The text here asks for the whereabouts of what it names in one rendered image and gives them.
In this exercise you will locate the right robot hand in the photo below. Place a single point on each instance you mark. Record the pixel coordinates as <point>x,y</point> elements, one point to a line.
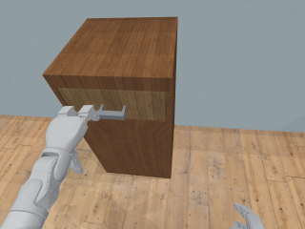
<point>253,221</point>

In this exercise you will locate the left robot hand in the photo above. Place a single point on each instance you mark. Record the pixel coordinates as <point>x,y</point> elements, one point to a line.
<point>67,130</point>

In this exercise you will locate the drawer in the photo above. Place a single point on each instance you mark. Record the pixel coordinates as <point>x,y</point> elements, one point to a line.
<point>144,105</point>

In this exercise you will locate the handle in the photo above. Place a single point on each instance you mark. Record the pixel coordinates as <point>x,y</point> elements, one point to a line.
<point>115,115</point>

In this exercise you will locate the left robot forearm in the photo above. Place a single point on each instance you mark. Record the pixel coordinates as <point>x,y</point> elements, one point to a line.
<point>40,192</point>

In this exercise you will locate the cabinet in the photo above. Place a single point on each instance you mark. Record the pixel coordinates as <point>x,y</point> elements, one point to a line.
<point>124,54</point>

